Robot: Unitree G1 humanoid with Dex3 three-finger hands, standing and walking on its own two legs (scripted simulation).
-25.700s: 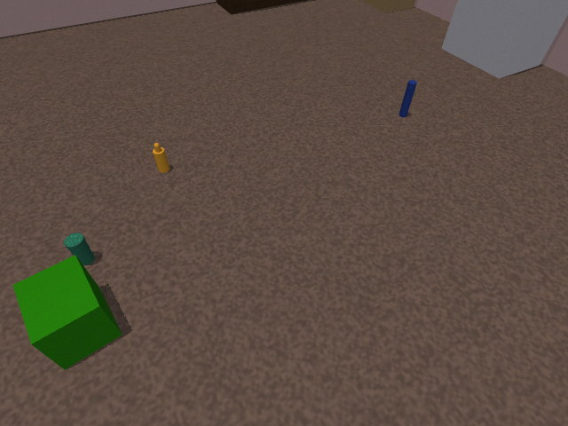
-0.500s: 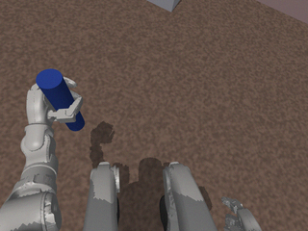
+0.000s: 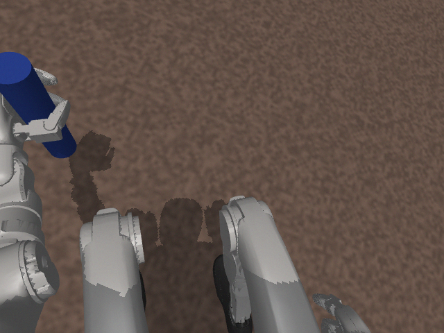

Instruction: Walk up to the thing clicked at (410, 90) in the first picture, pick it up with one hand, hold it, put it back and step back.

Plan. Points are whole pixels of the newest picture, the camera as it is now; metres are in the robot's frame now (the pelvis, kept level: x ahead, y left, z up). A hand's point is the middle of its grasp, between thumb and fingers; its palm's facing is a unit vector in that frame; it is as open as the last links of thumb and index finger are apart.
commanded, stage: crouch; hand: left
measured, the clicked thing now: (41, 116) +0.48 +0.25 -0.06
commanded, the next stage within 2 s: lower in 0.52 s
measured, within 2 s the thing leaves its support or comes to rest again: neither
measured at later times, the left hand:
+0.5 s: hand (58, 118) +0.50 +0.24 -0.11, palm faces +0.12 -0.99 -0.02, open 6.7 cm
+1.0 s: hand (70, 129) +0.51 +0.24 -0.17, palm faces +0.13 -0.99 -0.01, open 6.7 cm
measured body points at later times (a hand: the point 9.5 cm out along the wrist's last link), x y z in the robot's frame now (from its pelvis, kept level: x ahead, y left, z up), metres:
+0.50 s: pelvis +0.00 +0.00 -0.04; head +0.23 +0.09 +0.34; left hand +0.49 +0.30 -0.10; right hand +0.08 -0.27 -0.13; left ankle +0.09 +0.13 -0.33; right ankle +0.10 -0.12 -0.33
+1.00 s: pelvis +0.00 +0.01 -0.06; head +0.25 +0.12 +0.30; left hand +0.49 +0.29 -0.16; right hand +0.08 -0.27 -0.12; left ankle +0.09 +0.13 -0.33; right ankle +0.10 -0.12 -0.33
